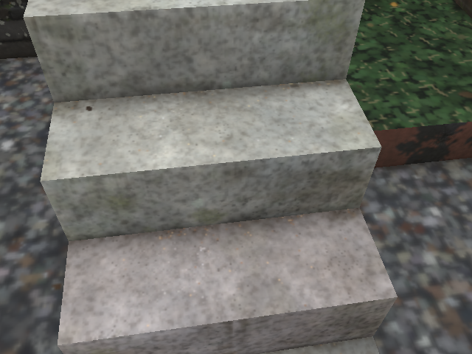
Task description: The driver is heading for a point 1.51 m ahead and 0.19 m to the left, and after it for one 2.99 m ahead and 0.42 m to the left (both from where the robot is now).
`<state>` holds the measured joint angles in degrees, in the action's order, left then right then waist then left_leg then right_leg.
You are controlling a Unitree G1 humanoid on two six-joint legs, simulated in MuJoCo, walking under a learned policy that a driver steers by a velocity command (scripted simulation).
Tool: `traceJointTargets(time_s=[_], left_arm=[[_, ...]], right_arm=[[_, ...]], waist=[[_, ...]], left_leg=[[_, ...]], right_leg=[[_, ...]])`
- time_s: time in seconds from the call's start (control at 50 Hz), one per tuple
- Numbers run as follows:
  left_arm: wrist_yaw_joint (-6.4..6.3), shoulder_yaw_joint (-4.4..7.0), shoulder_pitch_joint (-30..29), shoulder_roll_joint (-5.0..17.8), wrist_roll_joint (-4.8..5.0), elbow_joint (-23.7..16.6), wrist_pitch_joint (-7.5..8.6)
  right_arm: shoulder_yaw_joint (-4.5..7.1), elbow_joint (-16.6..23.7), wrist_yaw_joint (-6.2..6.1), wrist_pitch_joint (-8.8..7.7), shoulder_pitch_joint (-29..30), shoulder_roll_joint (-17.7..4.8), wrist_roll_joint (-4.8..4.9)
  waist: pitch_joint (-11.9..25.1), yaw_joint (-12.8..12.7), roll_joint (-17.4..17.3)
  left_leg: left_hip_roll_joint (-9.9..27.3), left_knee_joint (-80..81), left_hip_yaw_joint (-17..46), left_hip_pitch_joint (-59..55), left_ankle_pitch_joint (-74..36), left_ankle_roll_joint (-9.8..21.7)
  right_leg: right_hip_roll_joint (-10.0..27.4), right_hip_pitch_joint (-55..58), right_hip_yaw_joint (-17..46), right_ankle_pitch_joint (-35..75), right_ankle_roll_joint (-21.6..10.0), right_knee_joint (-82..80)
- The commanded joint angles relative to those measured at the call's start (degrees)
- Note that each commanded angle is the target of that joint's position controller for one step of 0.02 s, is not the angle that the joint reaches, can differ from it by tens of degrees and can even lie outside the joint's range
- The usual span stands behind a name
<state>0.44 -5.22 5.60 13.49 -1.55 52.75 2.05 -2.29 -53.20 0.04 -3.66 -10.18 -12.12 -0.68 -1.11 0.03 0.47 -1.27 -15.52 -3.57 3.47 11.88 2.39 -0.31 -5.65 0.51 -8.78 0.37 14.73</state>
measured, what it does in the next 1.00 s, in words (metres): stands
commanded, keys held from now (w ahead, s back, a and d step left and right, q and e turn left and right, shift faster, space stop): w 0.42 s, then no key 0.58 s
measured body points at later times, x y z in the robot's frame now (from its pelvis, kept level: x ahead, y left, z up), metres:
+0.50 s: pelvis +0.00 +0.00 +0.00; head +0.01 +0.01 +0.45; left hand +0.14 +0.23 -0.13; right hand +0.11 -0.24 -0.13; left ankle -0.04 +0.09 -0.75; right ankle -0.01 -0.13 -0.75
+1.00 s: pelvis -0.01 +0.00 +0.00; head +0.00 +0.01 +0.45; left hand +0.05 +0.24 -0.15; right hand +0.04 -0.24 -0.15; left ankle -0.04 +0.09 -0.75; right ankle -0.01 -0.13 -0.75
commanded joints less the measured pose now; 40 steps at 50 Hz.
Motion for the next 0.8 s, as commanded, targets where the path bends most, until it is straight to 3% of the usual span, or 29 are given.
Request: traceJointTargets(time_s=[0.02,0.42,0.48,0.64,0.7,0.8], left_arm=[[-0.12,1.14,-2.48,5.28,0.01,-3.27,0.69],[-0.11,1.35,-3.25,5.32,-0.13,-3.69,0.82],[-0.11,1.53,-0.96,5.41,-0.01,-2.67,0.66],[-0.08,2.14,1.07,5.52,0.3,-1.15,-0.17],[-0.13,2.37,2.82,5.76,0.43,-0.29,-0.36],[-0.21,2.6,4.21,5.63,0.58,0.7,-0.88]], right_arm=[[1.23,2.73,-0.14,-0.63,0.41,-5.88,0.03],[1.4,3.19,0.21,-0.78,1.14,-5.42,0.19],[1.77,2.26,-0.08,-0.5,-0.67,-6.29,0.16],[2.07,1.33,-0.04,0.23,-2.07,-5.92,0.32],[2.18,0.65,0.27,0.28,-3.59,-5.62,1.0],[2.43,-0.1,0.15,0.63,-4.95,-5.67,0.82]], waist=[[3.24,0.04,-0.93],[3.56,-0.03,-0.93],[3.51,-0.35,-0.94],[2.09,-0.45,-0.88],[3.35,-0.62,-1.09],[1.24,-0.69,-0.95]], left_leg=[[9.42,1.26,6.15,-2.02,-15.22,-1.26],[9.38,0.95,6.56,-1.89,-15.67,-1.01],[9.41,-0.31,5.79,-2.01,-18.7,-1.31],[9.22,-2.22,5.32,-0.38,-16.92,-1.34],[9.11,-2.32,5.27,-0.33,-14.61,-1.29],[9.07,-2.65,5.44,0.87,-13.4,-1.24]], right_leg=[[7.51,-0.65,4.48,10.53,-2.07,-1.02],[7.53,-0.4,4.52,10.54,-1.88,-0.89],[7.39,0.0,3.74,12.5,-2.02,0.89],[7.42,-1.21,3.77,12.01,-2.12,2.77],[7.38,-0.9,4.07,10.34,-1.66,2.4],[7.29,-2.07,4.15,9.42,-1.63,2.6]])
